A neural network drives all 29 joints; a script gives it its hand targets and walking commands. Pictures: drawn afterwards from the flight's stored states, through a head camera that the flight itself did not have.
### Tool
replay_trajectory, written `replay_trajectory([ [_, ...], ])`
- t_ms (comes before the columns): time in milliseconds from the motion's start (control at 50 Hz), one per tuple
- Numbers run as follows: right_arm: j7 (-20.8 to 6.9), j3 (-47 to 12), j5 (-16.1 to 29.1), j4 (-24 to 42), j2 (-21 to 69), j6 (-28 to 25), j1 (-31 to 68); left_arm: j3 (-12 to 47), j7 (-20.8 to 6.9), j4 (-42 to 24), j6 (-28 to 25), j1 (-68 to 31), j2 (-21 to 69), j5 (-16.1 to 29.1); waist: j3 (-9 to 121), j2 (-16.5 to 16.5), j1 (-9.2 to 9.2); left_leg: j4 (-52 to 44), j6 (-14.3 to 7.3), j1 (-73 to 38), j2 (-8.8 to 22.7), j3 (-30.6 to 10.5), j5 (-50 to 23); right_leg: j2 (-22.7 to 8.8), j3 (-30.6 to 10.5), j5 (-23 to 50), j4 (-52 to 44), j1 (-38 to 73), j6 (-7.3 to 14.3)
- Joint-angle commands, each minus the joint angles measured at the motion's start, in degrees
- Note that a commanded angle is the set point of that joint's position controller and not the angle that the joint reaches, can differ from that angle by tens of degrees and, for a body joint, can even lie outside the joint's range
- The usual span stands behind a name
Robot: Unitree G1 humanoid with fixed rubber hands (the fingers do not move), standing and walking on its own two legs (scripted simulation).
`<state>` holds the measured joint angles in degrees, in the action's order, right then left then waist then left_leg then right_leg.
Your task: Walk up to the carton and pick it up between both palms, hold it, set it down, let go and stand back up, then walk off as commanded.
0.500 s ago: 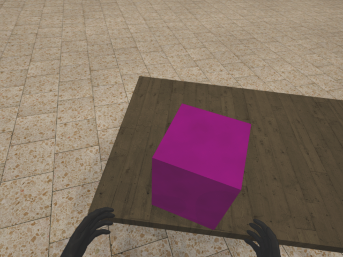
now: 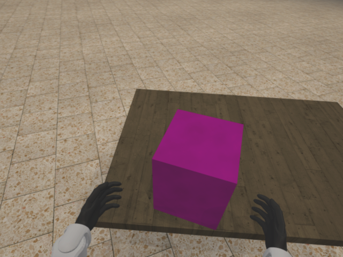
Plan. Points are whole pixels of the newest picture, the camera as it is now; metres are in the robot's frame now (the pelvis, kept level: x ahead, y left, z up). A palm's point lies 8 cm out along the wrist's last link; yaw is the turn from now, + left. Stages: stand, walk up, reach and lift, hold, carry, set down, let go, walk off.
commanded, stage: reach and lift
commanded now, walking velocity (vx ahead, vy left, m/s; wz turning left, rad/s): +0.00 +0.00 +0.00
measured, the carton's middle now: (196, 168) +0.40 -0.05 -0.04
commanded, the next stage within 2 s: none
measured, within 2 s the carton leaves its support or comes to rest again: neither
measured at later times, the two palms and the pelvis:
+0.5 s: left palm (109, 177) +0.30 +0.18 +0.05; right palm (281, 203) +0.25 -0.22 +0.05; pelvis +0.00 -0.03 +0.01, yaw +0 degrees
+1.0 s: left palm (118, 144) +0.37 +0.16 +0.09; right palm (277, 174) +0.31 -0.22 +0.08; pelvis -0.02 -0.04 +0.01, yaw +1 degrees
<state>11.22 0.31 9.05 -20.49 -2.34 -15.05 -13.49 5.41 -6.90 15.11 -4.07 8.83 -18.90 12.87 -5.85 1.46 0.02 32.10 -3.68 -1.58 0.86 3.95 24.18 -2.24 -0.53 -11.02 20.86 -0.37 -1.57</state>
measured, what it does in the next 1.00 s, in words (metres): stands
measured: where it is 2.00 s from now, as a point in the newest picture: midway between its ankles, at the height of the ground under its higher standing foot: outside the picture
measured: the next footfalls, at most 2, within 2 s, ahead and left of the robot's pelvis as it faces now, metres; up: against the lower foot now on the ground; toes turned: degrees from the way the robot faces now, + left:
none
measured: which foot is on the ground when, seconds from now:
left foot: down 0.00-1.00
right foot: down 0.00-1.00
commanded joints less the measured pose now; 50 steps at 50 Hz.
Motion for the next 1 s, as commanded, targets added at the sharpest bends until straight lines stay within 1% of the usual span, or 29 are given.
replay_trajectory([
  [0, 0.85, 2.99, -1.05, 13.69, -4.93, 1.82, 15.39, -3.14, 0.80, -8.80, 0.80, -18.01, -6.13, 0.78, 4.28, 3.85, -1.31, -10.94, 10.15, 13.53, 3.79, -6.52, -28.34, 3.87, 0.60, 6.48, -0.38, 4.59, 4.40],
  [60, 0.70, 2.87, 0.76, 17.95, -6.64, 4.42, 15.97, -4.78, 1.58, -11.11, 2.63, -18.84, -6.84, 1.08, 5.55, 4.54, -0.27, -11.32, 9.99, 12.27, 4.10, -6.61, -30.27, 4.07, -0.04, 7.34, 0.09, 5.36, 4.29],
  [80, 0.41, 2.64, 1.12, 16.87, -6.66, 5.10, 19.33, -4.15, 1.98, -12.97, 3.37, -23.39, -6.16, 1.31, 7.54, 5.60, -1.40, -10.63, 9.97, 12.37, 3.60, -6.17, -32.27, 4.19, 0.40, 7.92, 0.08, 4.51, 4.36],
  [100, 0.88, 1.41, 0.97, 15.17, -5.21, 6.78, 20.40, -4.40, 1.40, -8.04, 4.23, -25.31, -6.77, 1.20, 5.96, 3.58, -1.15, -11.13, 9.27, 13.58, 3.79, -6.18, -30.62, 3.88, 0.34, 7.52, 0.25, 4.95, 4.25],
  [140, 0.96, 1.93, 1.13, 12.73, -5.72, 8.49, 18.71, -4.13, 1.27, -6.68, 5.68, -24.23, -5.03, -0.17, 5.36, 4.34, -1.72, -11.26, 9.43, 12.23, 4.00, -6.05, -31.76, 3.91, 0.54, 8.17, -0.64, 4.67, 3.91],
  [160, 1.56, 1.48, 1.45, 15.40, -6.13, 8.58, 17.21, -5.09, 0.76, -6.98, 6.96, -23.18, -5.07, -0.28, 6.06, 3.42, -1.11, -11.13, 9.17, 10.93, 3.17, -4.88, -32.10, 3.86, 0.65, 10.03, -1.68, 4.62, 4.03],
  [180, 1.50, 2.48, 2.46, 17.02, -7.31, 8.58, 19.69, -5.36, 1.30, -13.02, 6.87, -24.67, -6.38, -0.47, 10.36, 6.03, -1.42, -10.47, 9.94, 9.74, 3.22, -5.31, -34.43, 4.20, 0.75, 11.64, -0.62, 5.47, 4.06],
  [200, 1.35, 2.44, 1.91, 13.85, -6.24, 9.24, 21.95, -5.86, 1.31, -7.52, 7.18, -27.88, -6.62, -1.11, 8.36, 5.71, -1.43, -10.17, 9.58, 11.28, 3.03, -5.25, -32.75, 3.51, 0.02, 10.48, -0.87, 5.21, 3.94],
  [260, 2.08, 2.95, 3.30, 17.14, -8.03, 9.12, 23.17, -5.95, 1.66, -15.85, 9.26, -30.35, -7.12, -0.79, 13.38, 8.38, -3.07, -8.64, 11.25, 5.51, 2.59, -5.10, -44.69, 4.49, 1.04, 16.50, -0.69, 5.00, 3.67],
  [280, 2.05, 1.84, 3.39, 18.94, -7.10, 8.86, 23.62, -6.84, 1.38, -13.89, 9.28, -29.73, -7.13, -0.49, 14.35, 5.09, -2.35, -7.80, 10.63, 5.89, 1.84, -4.18, -45.08, 4.13, 0.82, 16.52, -1.11, 4.80, 3.47],
  [340, 2.99, 1.90, 1.76, 18.01, -5.90, 9.15, 19.27, -8.26, 0.78, -13.55, 11.00, -26.07, -5.76, -1.85, 16.31, 4.09, -2.67, -6.88, 10.25, 4.01, 1.64, -3.99, -47.55, 4.44, 0.82, 20.08, -1.40, 6.50, 3.28],
  [380, 3.18, 1.75, 2.83, 15.61, -7.09, 9.81, 21.64, -7.25, 0.75, -11.99, 11.93, -27.98, -5.32, -1.82, 15.45, 4.88, -3.06, -7.23, 10.73, 3.63, 2.20, -4.05, -47.88, 4.83, 1.27, 18.54, -1.39, 4.81, 3.52],
  [400, 3.35, 1.15, 3.07, 18.76, -6.98, 9.86, 25.15, -6.92, 0.36, -11.08, 12.26, -32.99, -6.13, -1.13, 14.52, 4.09, -3.68, -7.99, 10.02, 4.35, 1.28, -3.63, -45.28, 4.72, 1.23, 18.22, -2.12, 4.99, 3.08],
  [440, 3.17, 0.60, 3.08, 17.93, -7.14, 10.72, 24.94, -10.02, 0.90, -11.87, 12.18, -33.60, -8.11, -2.04, 15.49, 5.10, -2.42, -8.26, 9.55, 5.53, 0.96, -3.50, -44.33, 3.90, 0.71, 19.23, -1.87, 6.38, 3.19],
  [460, 3.78, 0.76, 3.05, 21.44, -6.70, 10.50, 25.69, -10.47, 0.91, -17.01, 12.21, -34.24, -9.70, -1.99, 17.21, 5.69, -2.98, -8.11, 9.54, 4.01, 0.82, -3.13, -45.42, 3.80, 0.99, 21.29, -1.30, 7.23, 2.54],
  [500, 4.05, 0.18, 2.17, 22.62, -5.29, 10.98, 28.45, -9.58, 0.64, -12.12, 12.05, -36.71, -9.90, 0.28, 20.12, 3.48, -2.63, -8.38, 8.20, 5.62, 0.41, -2.54, -40.88, 3.40, 0.65, 20.27, -0.89, 7.24, 2.41],
  [520, 4.36, 0.02, 1.97, 22.52, -5.71, 11.20, 27.02, -9.74, 0.81, -12.79, 12.01, -35.28, -10.15, -0.04, 21.24, 3.50, -2.82, -7.92, 8.60, 5.79, 0.30, -2.32, -43.91, 3.42, 0.81, 24.38, -0.29, 8.30, 2.42],
  [580, 5.17, 0.86, 2.47, 16.29, -5.57, 12.62, 28.78, -8.45, -0.01, -9.98, 13.86, -38.91, -8.97, 0.07, 18.34, 4.47, -4.69, -7.56, 9.74, 4.34, 1.14, -3.24, -46.95, 4.04, 1.97, 22.32, -0.92, 5.75, 2.36],
  [620, 5.83, -0.03, 3.01, 19.43, -6.41, 13.19, 32.64, -9.06, -0.25, -8.23, 14.25, -41.96, -11.30, 0.97, 21.56, 3.84, -3.91, -7.61, 8.81, 5.51, 0.23, -2.63, -43.56, 3.38, 1.30, 25.56, -0.91, 7.71, 1.87],
  [640, 6.14, 0.09, 3.56, 20.19, -5.57, 13.14, 34.45, -8.58, -0.28, -6.64, 13.79, -43.39, -11.53, 1.76, 21.19, 3.58, -4.62, -8.08, 8.37, 6.75, 0.00, -2.54, -40.98, 3.15, 1.39, 23.57, -0.71, 6.86, 1.51],
  [660, 6.36, -0.43, 3.78, 20.51, -6.16, 13.29, 33.09, -10.38, -0.01, -9.23, 14.20, -43.10, -12.72, 0.84, 24.03, 4.28, -3.43, -7.54, 8.63, 4.97, -0.04, -2.48, -44.57, 3.28, 1.38, 26.12, -0.01, 8.18, 1.44],
  [700, 6.47, -1.25, 4.30, 19.57, -5.04, 13.67, 35.30, -8.95, 0.00, -8.25, 14.18, -45.12, -12.11, 1.18, 25.58, 3.86, -4.37, -6.75, 8.49, 5.21, -0.17, -2.31, -44.80, 3.38, 1.62, 28.06, 0.02, 6.91, 1.25],
  [740, 6.58, -2.02, 3.28, 16.44, -4.35, 15.20, 37.68, -11.12, -0.39, -1.37, 14.34, -47.98, -13.39, 0.27, 26.41, 2.16, -3.54, -8.12, 6.74, 9.09, -1.14, -1.50, -37.02, 2.05, 0.63, 29.65, 0.21, 10.05, 0.93],
  [760, 6.47, -0.18, 2.99, 14.63, -5.11, 16.06, 42.07, -10.05, -0.11, 1.19, 14.43, -51.82, -13.73, 1.16, 24.54, 1.65, -4.49, -9.31, 6.35, 12.08, -0.78, -2.14, -32.09, 2.38, 1.20, 26.41, 0.94, 9.14, 0.81],
  [800, 7.05, -0.80, 2.45, 15.57, -4.41, 16.52, 41.80, -10.11, -0.13, -0.08, 13.38, -51.83, -13.74, 1.30, 26.37, 0.77, -4.60, -9.50, 5.94, 10.58, -0.68, -1.52, -32.54, 2.16, 1.33, 26.96, 0.83, 9.39, 0.60],
  [860, 7.50, 0.60, 3.12, 12.96, -4.00, 17.02, 46.63, -9.49, 0.01, 1.10, 13.90, -58.48, -13.75, 1.56, 26.67, 3.51, -5.64, -8.74, 6.75, 10.95, -0.99, -1.70, -34.57, 3.13, 2.36, 25.83, 0.57, 7.59, 0.91],
  [900, 6.88, -0.24, 3.07, 11.44, -3.72, 17.72, 50.73, -8.96, 0.49, 4.72, 13.48, -62.88, -14.72, 1.70, 28.63, 3.71, -4.63, -8.74, 5.91, 12.27, -0.74, -1.60, -32.84, 2.84, 2.10, 23.45, 1.09, 7.95, 1.26],
  [940, 7.27, 0.39, 3.48, 10.72, -5.03, 18.27, 52.09, -8.97, 0.67, 5.73, 14.16, -63.20, -14.74, 2.02, 28.61, 3.15, -5.82, -8.59, 6.23, 11.74, -1.05, -1.82, -32.82, 2.91, 2.36, 25.31, 0.90, 7.94, 1.21],
  [980, 7.32, 2.88, 2.77, 8.13, -5.54, 18.59, 56.02, -7.33, 1.06, 11.55, 14.38, -67.81, -14.23, 2.04, 29.03, 4.15, -6.76, -8.91, 6.32, 12.38, -0.15, -1.61, -30.97, 3.38, 3.26, 20.37, 0.47, 5.23, 1.73],
])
